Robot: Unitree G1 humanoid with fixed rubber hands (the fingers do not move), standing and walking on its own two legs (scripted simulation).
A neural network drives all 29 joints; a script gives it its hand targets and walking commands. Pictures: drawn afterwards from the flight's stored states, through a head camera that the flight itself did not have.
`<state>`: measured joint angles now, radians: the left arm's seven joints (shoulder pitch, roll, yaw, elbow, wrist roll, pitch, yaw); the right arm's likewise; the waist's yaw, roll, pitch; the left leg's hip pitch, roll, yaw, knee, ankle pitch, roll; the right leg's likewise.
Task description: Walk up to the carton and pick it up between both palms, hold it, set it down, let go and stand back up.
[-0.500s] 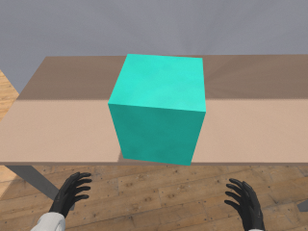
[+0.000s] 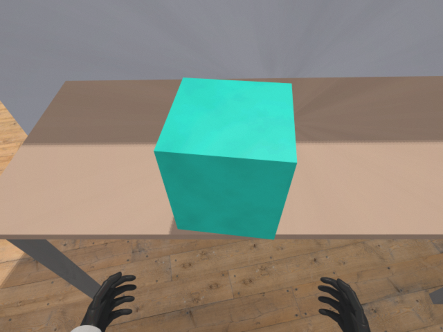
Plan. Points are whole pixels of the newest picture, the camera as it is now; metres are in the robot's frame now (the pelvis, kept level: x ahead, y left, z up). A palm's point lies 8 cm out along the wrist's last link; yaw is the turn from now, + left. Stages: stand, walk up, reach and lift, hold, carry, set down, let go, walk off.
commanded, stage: set down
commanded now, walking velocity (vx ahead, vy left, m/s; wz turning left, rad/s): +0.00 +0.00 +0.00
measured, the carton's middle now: (230, 161) +0.44 +0.00 +0.06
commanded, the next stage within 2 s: let go in 0.30 s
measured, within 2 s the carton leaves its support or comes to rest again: neither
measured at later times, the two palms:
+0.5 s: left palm out of the picture +0.16 +0.23 -0.07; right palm out of the picture +0.16 -0.21 -0.08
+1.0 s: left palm out of the picture +0.16 +0.27 -0.06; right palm out of the picture +0.13 -0.26 -0.10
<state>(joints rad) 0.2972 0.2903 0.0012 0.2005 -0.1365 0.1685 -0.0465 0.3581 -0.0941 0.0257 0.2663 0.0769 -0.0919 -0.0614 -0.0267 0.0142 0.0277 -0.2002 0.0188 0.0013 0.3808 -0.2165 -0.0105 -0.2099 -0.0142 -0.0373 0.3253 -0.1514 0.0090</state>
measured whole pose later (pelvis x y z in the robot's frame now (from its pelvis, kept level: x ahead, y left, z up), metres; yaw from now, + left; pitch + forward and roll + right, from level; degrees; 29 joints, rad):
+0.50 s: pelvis +0.01 +0.00 +0.00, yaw +0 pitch +2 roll -1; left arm 0.28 0.25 0.00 0.37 -0.13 0.16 0.00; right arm 0.23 -0.13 0.00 0.58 0.02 -0.20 0.01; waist -0.03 0.02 0.03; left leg -0.19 0.02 0.00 0.38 -0.22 -0.01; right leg -0.21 -0.01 -0.04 0.34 -0.17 0.01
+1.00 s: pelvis +0.01 -0.01 -0.01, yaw +0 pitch +0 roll +0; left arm 0.26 0.32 0.06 0.50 -0.06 0.02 0.01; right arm 0.19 -0.27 0.00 0.74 -0.03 -0.08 0.01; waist -0.03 0.02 0.02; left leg -0.18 0.02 0.00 0.46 -0.28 -0.01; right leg -0.21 -0.02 -0.04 0.45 -0.24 0.00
